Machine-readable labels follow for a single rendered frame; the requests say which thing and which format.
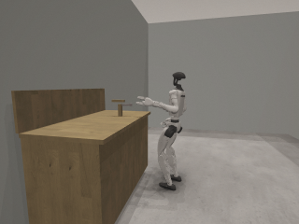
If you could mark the robot left hand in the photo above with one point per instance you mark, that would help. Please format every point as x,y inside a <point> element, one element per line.
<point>147,102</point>

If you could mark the robot right upper arm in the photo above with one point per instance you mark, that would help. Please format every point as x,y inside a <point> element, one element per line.
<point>184,106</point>

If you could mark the robot right hand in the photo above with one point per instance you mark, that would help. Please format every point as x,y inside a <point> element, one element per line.
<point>166,122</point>

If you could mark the left robot thigh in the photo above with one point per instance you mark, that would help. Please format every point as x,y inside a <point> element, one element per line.
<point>167,133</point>

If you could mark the counter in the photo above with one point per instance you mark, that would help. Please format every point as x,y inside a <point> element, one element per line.
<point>81,162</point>

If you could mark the left robot forearm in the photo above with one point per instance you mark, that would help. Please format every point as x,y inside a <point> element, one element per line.
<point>165,107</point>

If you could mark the robot left upper arm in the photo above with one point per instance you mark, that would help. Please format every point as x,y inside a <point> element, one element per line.
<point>174,99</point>

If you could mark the robot right foot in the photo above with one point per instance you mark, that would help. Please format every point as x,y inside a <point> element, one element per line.
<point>176,178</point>

